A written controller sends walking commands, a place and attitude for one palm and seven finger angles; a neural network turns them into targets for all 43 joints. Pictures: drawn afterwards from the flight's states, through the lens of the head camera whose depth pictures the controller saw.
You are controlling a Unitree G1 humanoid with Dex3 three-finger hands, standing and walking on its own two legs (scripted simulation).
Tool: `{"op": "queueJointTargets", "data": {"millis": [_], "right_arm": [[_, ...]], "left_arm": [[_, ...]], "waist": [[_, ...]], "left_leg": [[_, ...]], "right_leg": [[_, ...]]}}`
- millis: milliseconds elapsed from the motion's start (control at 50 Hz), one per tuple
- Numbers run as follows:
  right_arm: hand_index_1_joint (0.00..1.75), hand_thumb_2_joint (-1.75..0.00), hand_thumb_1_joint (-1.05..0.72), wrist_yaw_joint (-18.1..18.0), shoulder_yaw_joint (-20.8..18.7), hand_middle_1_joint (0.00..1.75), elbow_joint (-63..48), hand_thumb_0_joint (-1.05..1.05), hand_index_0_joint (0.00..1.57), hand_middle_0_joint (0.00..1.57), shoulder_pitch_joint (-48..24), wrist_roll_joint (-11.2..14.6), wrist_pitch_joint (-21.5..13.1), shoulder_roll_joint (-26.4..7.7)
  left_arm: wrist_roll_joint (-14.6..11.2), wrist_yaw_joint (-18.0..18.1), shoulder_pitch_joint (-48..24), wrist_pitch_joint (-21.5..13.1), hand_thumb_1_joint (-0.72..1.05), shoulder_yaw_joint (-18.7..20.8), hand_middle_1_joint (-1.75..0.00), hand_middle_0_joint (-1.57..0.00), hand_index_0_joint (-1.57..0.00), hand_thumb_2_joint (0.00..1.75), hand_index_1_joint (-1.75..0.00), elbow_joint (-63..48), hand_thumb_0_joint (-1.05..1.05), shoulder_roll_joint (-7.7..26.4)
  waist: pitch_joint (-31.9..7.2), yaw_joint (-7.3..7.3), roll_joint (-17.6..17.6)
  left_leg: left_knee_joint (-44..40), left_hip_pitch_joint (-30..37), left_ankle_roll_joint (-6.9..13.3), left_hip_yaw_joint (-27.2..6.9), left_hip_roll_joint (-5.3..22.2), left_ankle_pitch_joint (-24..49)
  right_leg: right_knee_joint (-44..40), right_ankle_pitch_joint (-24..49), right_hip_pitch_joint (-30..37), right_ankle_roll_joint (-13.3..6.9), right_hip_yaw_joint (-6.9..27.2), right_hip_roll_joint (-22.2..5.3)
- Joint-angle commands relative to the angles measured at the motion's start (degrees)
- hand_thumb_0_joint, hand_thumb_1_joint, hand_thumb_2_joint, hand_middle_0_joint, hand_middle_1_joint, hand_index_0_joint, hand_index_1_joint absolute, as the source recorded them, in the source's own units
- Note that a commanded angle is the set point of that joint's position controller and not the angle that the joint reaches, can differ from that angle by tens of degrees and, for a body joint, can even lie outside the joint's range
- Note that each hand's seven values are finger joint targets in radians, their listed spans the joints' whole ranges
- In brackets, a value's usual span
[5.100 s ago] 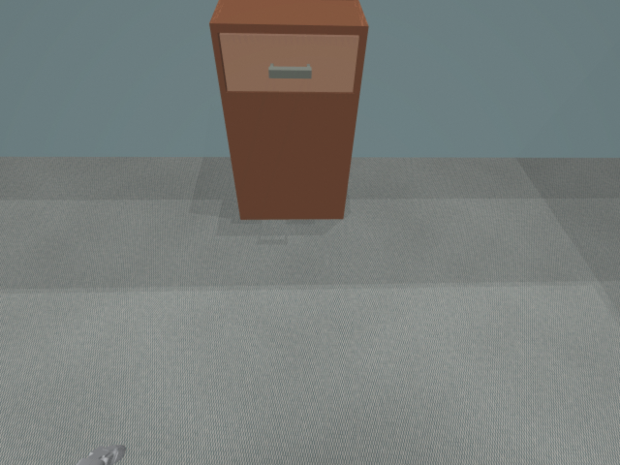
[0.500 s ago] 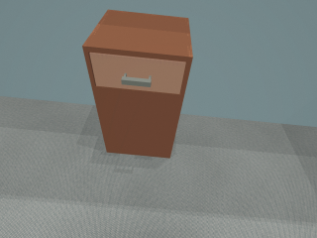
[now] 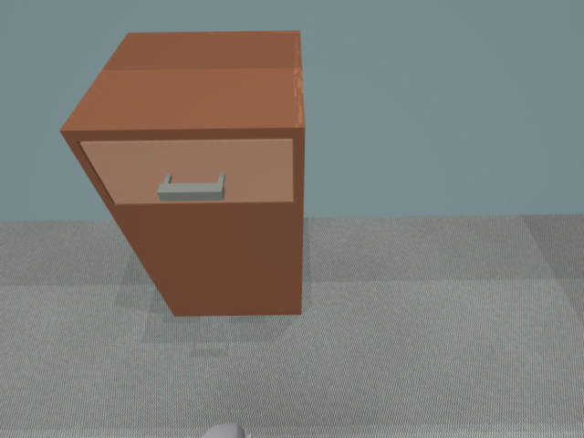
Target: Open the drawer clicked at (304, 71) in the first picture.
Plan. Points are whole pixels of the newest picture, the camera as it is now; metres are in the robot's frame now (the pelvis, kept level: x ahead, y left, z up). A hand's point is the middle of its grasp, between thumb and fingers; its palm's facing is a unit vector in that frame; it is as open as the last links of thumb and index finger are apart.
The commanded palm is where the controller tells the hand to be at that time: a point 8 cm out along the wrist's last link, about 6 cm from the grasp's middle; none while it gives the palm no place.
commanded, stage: take the last steps up to it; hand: left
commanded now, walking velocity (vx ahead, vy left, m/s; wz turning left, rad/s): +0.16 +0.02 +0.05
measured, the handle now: (193, 184) +0.61 +0.23 -0.05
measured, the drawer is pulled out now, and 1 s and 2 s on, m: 0.00 0.00 0.00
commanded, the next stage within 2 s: come to a stop and stand still in 0.06 s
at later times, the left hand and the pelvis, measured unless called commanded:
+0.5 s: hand out of the picture +0.08 +0.20 -0.17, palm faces +0.01 -0.98 -0.19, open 7.4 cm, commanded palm none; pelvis +0.08 +0.02 +0.01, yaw -3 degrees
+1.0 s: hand out of the picture +0.09 +0.12 -0.13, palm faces +0.06 -0.95 -0.30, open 7.3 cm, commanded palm none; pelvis +0.05 -0.07 +0.02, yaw -1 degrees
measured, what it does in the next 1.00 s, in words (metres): steps on the spot: left foot, then right foot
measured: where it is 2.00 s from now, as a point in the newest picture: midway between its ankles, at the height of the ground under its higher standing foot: outside the picture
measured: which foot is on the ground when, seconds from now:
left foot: up 0.00-0.22, down 0.24-0.68, up 0.70-1.00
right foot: down 0.00-0.32, up 0.34-0.66, down 0.68-1.00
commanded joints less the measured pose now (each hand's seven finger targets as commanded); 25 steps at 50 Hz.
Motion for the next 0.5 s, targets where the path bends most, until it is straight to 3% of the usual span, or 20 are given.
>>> {"op": "queueJointTargets", "data": {"millis": [0, 120, 160, 180, 200, 220, 240, 260, 280, 340, 380, 420, 480], "right_arm": [[0.3, -0.9, -0.9, 0.4, -0.1, 0.3, -1.6, 0.0, 0.2, 0.2, 4.8, -0.2, 0.2, -0.2], [0.3, -0.9, -0.9, 0.8, 0.1, 0.3, -4.5, 0.0, 0.2, 0.2, -2.8, 0.1, -1.2, -1.0], [0.3, -0.9, -0.9, 0.4, 0.5, 0.3, -3.7, 0.0, 0.2, 0.2, -2.0, 0.1, -1.6, -1.1], [0.3, -0.9, -0.9, 0.0, 0.9, 0.3, -2.7, 0.0, 0.2, 0.2, -0.5, 0.2, -1.9, -1.1], [0.3, -0.9, -0.9, -0.4, 1.1, 0.3, -1.8, 0.0, 0.2, 0.2, 2.1, 0.3, -2.6, -3.1], [0.3, -0.9, -0.9, -1.0, 1.0, 0.3, -1.8, 0.0, 0.2, 0.2, 2.3, 0.1, -2.8, -6.0], [0.3, -0.9, -0.9, -1.5, 1.1, 0.3, -2.1, 0.0, 0.2, 0.2, 0.1, 0.3, -2.1, -7.2], [0.3, -0.9, -0.9, -1.9, 1.2, 0.3, -2.4, 0.0, 0.2, 0.2, -2.0, 0.4, -1.5, -7.1], [0.3, -0.9, -0.9, -2.3, 1.4, 0.3, -2.3, 0.0, 0.2, 0.2, -3.5, 0.7, -1.4, -6.9], [0.3, -0.9, -0.9, -3.5, 0.1, 0.3, -2.5, 0.0, 0.2, 0.2, -1.5, 1.0, -0.4, -8.3], [0.3, -0.9, -0.9, -4.0, -0.9, 0.3, -2.9, 0.0, 0.2, 0.2, -0.9, 0.8, 0.2, -10.0], [0.3, -0.9, -0.9, -4.0, -1.8, 0.3, -3.9, 0.0, 0.2, 0.2, -2.3, 0.4, 0.9, -10.8], [0.3, -0.9, -0.9, -3.6, -2.2, 0.3, -5.5, 0.0, 0.2, 0.2, -4.6, 0.2, 1.2, -10.7]], "left_arm": [[0.6, -0.1, 4.9, -1.2, 0.9, 0.9, -0.3, -0.2, -0.2, 0.9, -0.3, -0.8, 0.0, 5.7], [0.8, -0.4, 8.6, -0.8, 0.9, 1.3, -0.3, -0.2, -0.2, 0.9, -0.3, 0.7, 0.0, 7.4], [0.5, -0.2, 8.2, -0.4, 0.9, 1.1, -0.3, -0.2, -0.2, 0.9, -0.3, 1.2, 0.0, 6.3], [0.3, 0.0, 7.9, 0.1, 0.9, 0.5, -0.3, -0.2, -0.2, 0.9, -0.3, 1.6, 0.0, 5.0], [0.1, 0.2, 9.4, 0.4, 0.9, -0.3, -0.3, -0.2, -0.2, 0.9, -0.3, 2.0, 0.0, 2.8], [-0.4, 0.4, 11.5, 0.6, 0.9, -0.8, -0.3, -0.2, -0.2, 0.9, -0.3, 2.2, 0.0, 1.0], [-0.5, 0.8, 13.0, 1.1, 0.9, -1.1, -0.3, -0.2, -0.2, 0.9, -0.3, 3.1, 0.0, 0.9], [-0.4, 1.0, 13.7, 1.4, 0.9, -1.3, -0.3, -0.2, -0.2, 0.9, -0.3, 3.8, 0.0, 0.7], [-0.4, 1.1, 14.1, 2.2, 0.9, -1.3, -0.3, -0.2, -0.2, 0.9, -0.3, 4.7, 0.0, 1.4], [0.1, 1.2, 12.4, 3.9, 0.9, -0.5, -0.3, -0.2, -0.2, 0.9, -0.3, 2.9, 0.0, 4.6], [0.5, 1.1, 11.4, 4.7, 0.9, 0.3, -0.3, -0.2, -0.2, 0.9, -0.3, 1.7, 0.0, 5.1], [0.7, 1.0, 10.4, 5.1, 0.9, 1.0, -0.3, -0.2, -0.2, 0.9, -0.3, 0.4, 0.0, 4.4], [0.6, 0.6, 8.9, 5.4, 0.9, 1.6, -0.3, -0.2, -0.2, 0.9, -0.3, -1.4, 0.0, 3.9]], "waist": [[-1.1, 0.35, -6.4], [-0.9, 2.98, -7.4], [-0.5, 2.02, -7.2], [-1.1, 1.28, -4.4], [-3.5, 1.19, 2.1], [-5.4, 2.36, 8.5], [-5.3, 3.46, 9.0], [-4.0, 3.87, 6.2], [-4.0, 4.1, 11.4], [-3.8, 2.09, 9.8], [-5.2, 1.43, 6.9], [-7.8, 1.16, 4.2], [-11.4, 1.55, 2.5]], "left_leg": [[-9.8, 2.1, -1.4, 0.7, 1.1, 3.2], [-25.6, 4.4, -1.2, 2.3, -0.8, 2.7], [-33.2, 9.9, -1.6, 2.7, -1.7, 6.4], [-38.6, 16.3, -1.9, 2.0, -1.9, 12.4], [-42.0, 21.2, -1.2, -2.2, 1.7, 24.1], [-43.1, 22.0, 2.0, -8.3, 8.7, 38.1], [-44.4, 19.2, 4.7, -9.1, 11.7, 42.3], [-44.8, 17.9, 5.2, -7.6, 11.3, 42.6], [-46.2, 18.4, 5.0, -7.8, 10.7, 45.6], [-46.1, 23.2, 7.9, -8.9, 13.7, 59.8], [-45.0, 24.7, 10.3, -8.8, 16.4, 63.5], [-44.0, 25.9, 11.4, -7.6, 16.4, 59.9], [-43.3, 26.1, 10.5, -5.2, 14.7, 51.6]], "right_leg": [[-18.1, 3.1, -3.9, -5.1, 10.3, -14.4], [-15.9, -0.1, 1.7, -6.3, 12.7, -15.7], [-12.4, 2.5, 0.9, -4.6, 11.1, -13.7], [-8.5, 4.2, -2.0, -2.7, 9.7, -11.6], [-2.4, 5.3, -2.3, 0.1, 7.3, -7.8], [-0.1, -0.8, -1.6, 2.9, 5.5, -4.9], [0.4, -7.7, 1.8, 4.0, 4.5, -4.1], [0.0, -8.0, 2.8, 4.2, 5.0, -4.0], [1.4, -8.6, 2.5, 4.8, 5.0, -4.2], [12.7, -16.0, -3.9, 4.9, 7.1, -3.8], [22.4, -20.3, -7.4, 4.9, 9.0, -3.7], [28.4, -19.9, -10.4, 5.3, 10.1, -3.0], [30.1, -16.8, -11.5, 5.9, 10.4, -2.4]]}}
